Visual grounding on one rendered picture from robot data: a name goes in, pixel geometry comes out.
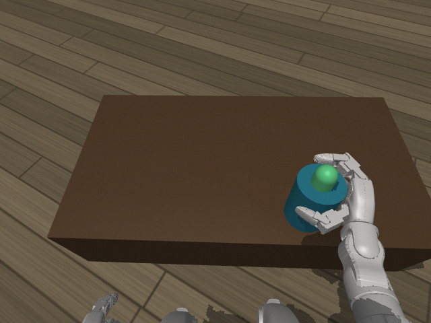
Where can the bottle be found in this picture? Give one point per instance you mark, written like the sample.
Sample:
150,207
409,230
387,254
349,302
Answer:
317,187

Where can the right robot arm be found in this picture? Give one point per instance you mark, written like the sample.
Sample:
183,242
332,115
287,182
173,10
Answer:
368,289

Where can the left robot hand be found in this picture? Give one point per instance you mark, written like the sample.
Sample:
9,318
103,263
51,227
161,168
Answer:
101,309

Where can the right robot hand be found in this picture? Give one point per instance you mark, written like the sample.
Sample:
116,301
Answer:
359,203

